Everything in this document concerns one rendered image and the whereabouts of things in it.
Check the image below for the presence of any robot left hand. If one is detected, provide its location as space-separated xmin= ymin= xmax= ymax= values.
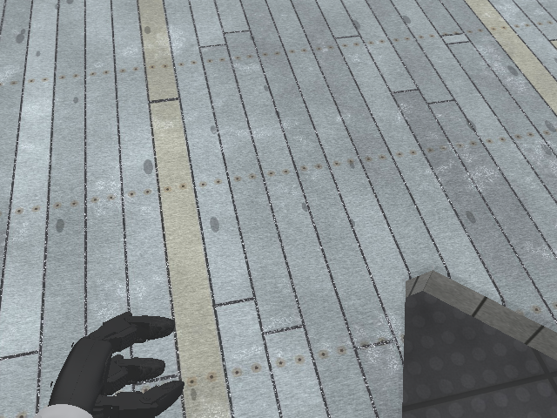
xmin=48 ymin=312 xmax=185 ymax=418

